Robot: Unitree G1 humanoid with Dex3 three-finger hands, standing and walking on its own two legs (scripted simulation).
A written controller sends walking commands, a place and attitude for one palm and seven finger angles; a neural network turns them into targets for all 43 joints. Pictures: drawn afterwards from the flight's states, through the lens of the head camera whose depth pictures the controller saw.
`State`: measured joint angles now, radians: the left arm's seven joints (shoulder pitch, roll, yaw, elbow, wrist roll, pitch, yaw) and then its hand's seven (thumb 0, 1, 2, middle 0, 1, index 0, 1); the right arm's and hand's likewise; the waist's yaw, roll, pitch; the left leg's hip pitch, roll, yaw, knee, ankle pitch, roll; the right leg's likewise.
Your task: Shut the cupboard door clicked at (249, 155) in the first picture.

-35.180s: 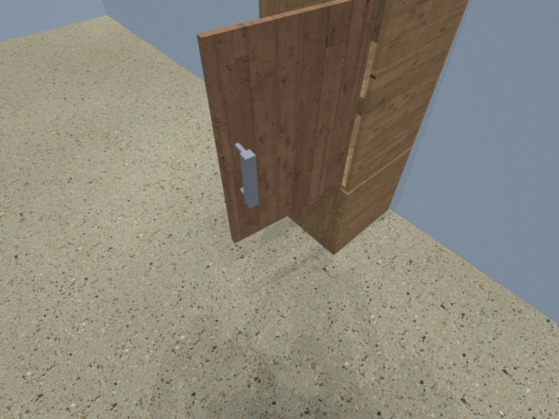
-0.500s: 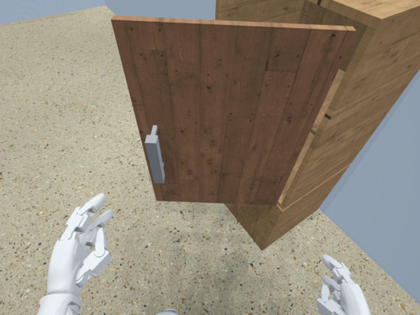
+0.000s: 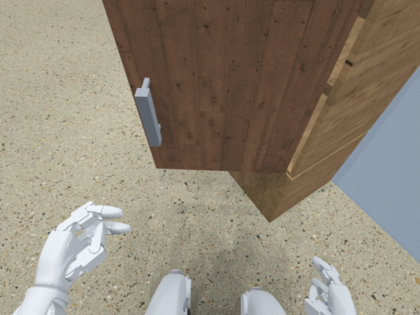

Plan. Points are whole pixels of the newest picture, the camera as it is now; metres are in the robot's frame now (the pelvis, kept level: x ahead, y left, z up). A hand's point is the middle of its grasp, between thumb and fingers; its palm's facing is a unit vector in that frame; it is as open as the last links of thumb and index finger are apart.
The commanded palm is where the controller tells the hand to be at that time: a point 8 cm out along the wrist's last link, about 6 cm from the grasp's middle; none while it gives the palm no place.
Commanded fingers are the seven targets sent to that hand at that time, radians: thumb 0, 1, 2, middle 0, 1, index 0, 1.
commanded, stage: raise the hand and make a fist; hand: left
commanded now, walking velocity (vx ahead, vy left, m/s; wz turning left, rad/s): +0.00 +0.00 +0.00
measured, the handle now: (151, 113) +0.52 +0.18 +0.05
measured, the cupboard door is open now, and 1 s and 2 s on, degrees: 54 54 54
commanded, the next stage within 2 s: bring the fist close to the handle in 1.18 s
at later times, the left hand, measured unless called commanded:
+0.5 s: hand (88, 250) +0.22 +0.22 +0.05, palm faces +0.03 -1.00 -0.03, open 3.1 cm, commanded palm +0.20 +0.27 +0.05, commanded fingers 0.00 0.90 0.90 -1.30 -1.50 -1.30 -1.50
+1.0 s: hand (96, 241) +0.23 +0.21 +0.05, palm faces +0.01 -1.00 -0.03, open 3.1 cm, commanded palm +0.21 +0.26 +0.05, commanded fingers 0.00 0.90 0.90 -1.30 -1.50 -1.30 -1.50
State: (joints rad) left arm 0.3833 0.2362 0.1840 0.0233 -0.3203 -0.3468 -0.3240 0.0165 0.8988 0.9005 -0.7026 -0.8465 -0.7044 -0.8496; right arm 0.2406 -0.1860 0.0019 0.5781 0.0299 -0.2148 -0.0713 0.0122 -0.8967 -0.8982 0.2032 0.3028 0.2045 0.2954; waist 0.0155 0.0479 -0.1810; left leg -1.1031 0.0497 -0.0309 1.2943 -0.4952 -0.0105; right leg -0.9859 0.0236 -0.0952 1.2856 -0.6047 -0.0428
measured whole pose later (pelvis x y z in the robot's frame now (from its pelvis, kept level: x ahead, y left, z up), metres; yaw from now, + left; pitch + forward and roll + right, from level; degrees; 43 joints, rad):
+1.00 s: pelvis +0.01 +0.02 +0.00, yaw +0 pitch +18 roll -4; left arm 0.39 0.24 0.14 -0.01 -0.28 -0.42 -0.23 0.02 0.90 0.90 -1.30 -1.50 -1.30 -1.50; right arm 0.25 -0.24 0.00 0.50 0.01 -0.14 -0.04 0.01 -0.90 -0.90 0.20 0.30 0.20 0.30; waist 0.00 0.04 -0.19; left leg -1.09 0.04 -0.03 1.29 -0.51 0.02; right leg -0.96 0.02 -0.09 1.26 -0.60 -0.02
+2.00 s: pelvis +0.01 +0.02 +0.01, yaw +0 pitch +19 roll -3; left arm -0.15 0.18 0.06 0.40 -0.16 -0.40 -0.07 0.02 0.90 0.90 -1.30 -1.50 -1.30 -1.50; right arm 0.25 -0.24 0.01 0.57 0.00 -0.06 -0.01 0.01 -0.90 -0.90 0.20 0.30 0.20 0.29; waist -0.04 0.04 -0.17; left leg -1.08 0.03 0.00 1.24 -0.49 0.02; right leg -0.97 0.01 -0.06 1.22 -0.58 -0.01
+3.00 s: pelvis +0.01 +0.00 +0.01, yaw -1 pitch +22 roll -1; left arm -0.58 0.24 0.20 0.92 -0.11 -0.53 -0.09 0.02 0.90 0.90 -1.30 -1.50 -1.30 -1.50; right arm 0.26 -0.25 0.00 0.63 -0.01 0.01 0.00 0.00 -0.90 -0.90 0.20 0.30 0.20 0.29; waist -0.08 0.03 -0.17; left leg -1.13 0.05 0.01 1.23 -0.48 0.00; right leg -1.04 0.02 -0.05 1.25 -0.59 -0.04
